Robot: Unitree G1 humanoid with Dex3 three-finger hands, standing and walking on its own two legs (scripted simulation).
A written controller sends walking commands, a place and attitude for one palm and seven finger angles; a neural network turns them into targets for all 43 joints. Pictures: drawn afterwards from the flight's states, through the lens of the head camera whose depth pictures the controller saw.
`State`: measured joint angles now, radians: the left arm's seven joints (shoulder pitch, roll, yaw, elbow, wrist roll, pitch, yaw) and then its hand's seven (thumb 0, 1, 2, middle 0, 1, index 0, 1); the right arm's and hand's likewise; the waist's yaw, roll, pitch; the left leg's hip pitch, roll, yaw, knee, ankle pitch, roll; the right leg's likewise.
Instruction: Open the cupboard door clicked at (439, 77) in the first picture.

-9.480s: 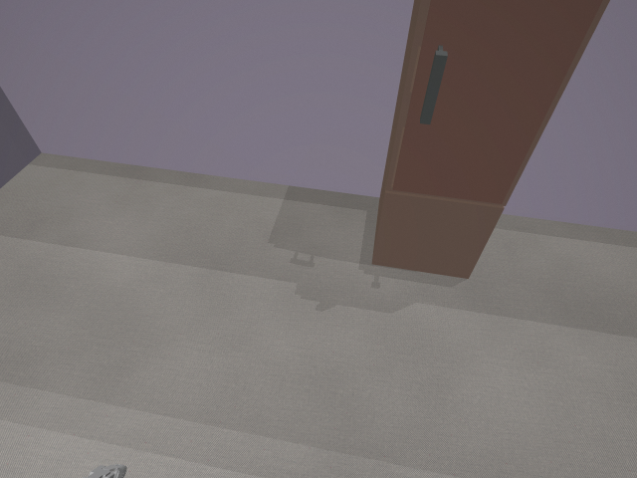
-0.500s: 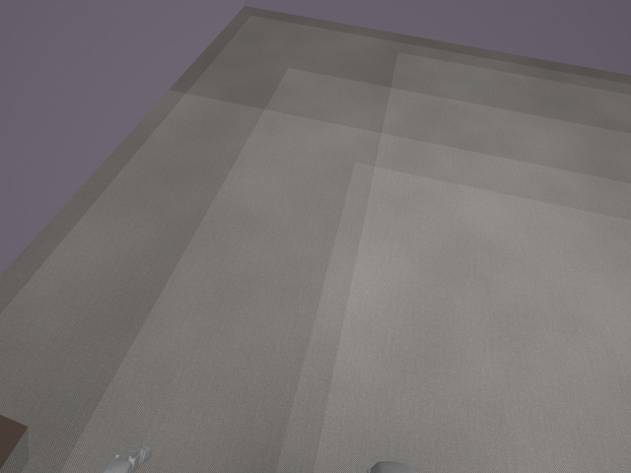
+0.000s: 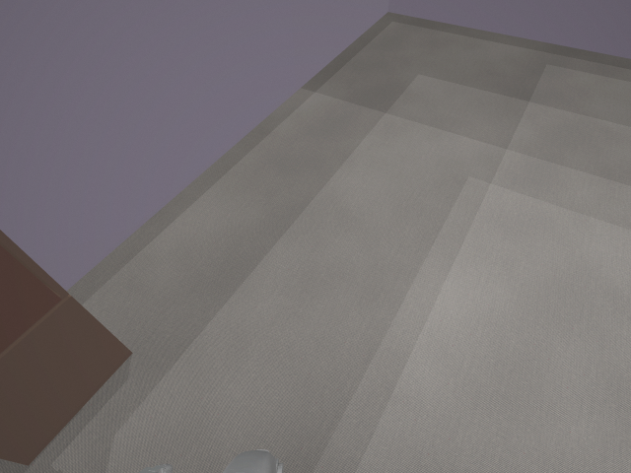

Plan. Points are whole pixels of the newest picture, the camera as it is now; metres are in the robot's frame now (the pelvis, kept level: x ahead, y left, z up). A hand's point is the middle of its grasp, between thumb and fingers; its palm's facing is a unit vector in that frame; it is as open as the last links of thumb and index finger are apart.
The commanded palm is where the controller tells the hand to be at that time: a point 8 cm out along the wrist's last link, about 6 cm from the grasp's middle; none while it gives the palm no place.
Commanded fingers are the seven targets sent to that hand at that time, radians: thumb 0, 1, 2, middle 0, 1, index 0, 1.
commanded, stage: turn to face it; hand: left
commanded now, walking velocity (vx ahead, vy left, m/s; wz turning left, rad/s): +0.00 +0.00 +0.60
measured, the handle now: out of the picture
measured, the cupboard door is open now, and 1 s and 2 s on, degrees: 0 0 0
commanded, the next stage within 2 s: take the last steps up to it in 1.60 s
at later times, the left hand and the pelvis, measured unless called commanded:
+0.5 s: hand out of the picture +0.05 +0.27 -0.15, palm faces +0.31 -0.91 -0.27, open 7.4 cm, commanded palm none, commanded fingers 0.00 0.90 0.90 -0.20 -0.30 -0.20 -0.30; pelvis +0.00 +0.03 +0.00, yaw +17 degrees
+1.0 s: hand out of the picture -0.09 +0.20 -0.17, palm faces +0.60 -0.75 -0.27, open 7.4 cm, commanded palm none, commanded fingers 0.00 0.90 0.90 -0.20 -0.30 -0.20 -0.30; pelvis +0.00 +0.01 -0.01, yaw +37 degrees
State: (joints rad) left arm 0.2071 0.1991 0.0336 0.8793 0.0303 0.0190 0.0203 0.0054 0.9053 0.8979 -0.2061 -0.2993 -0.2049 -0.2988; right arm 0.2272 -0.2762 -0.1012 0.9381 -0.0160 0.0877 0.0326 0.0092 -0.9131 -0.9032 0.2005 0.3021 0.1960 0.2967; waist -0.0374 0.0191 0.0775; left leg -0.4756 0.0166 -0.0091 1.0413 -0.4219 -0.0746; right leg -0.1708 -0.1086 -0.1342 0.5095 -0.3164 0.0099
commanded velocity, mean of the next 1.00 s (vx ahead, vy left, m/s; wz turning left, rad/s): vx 0.00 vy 0.00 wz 0.60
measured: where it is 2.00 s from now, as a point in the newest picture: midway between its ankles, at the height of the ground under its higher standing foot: outside the picture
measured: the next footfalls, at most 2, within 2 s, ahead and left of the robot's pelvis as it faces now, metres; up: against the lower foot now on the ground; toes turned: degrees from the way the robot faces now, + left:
left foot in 0.16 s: +0.03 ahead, +0.15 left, +0.00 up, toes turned +10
right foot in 0.60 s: +0.10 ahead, -0.08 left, +0.00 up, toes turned +19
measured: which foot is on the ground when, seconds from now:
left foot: up 0.00-0.14, down 0.16-0.60, up 0.62-1.00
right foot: down 0.00-0.16, up 0.18-0.58, down 0.60-1.00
